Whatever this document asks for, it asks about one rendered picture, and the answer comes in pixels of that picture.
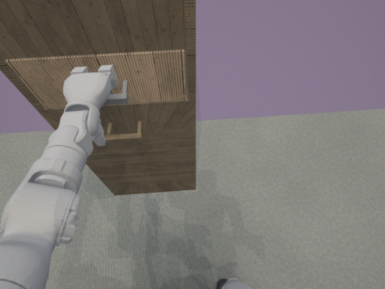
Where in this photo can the robot left forearm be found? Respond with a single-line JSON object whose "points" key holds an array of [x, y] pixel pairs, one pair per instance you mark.
{"points": [[65, 156]]}

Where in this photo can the robot right shin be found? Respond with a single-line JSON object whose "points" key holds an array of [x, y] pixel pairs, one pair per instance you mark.
{"points": [[231, 280]]}

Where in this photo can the left robot hand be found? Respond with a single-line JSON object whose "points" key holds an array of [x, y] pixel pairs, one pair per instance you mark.
{"points": [[92, 87]]}

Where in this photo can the handle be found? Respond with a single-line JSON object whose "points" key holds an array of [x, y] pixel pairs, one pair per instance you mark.
{"points": [[119, 98], [123, 138]]}

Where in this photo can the robot left upper arm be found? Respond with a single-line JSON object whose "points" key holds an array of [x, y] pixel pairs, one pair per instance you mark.
{"points": [[41, 218]]}

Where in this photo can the drawer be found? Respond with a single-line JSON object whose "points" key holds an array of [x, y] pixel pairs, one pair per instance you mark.
{"points": [[153, 76]]}

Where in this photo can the cabinet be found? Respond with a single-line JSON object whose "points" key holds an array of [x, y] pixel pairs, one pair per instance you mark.
{"points": [[165, 159]]}

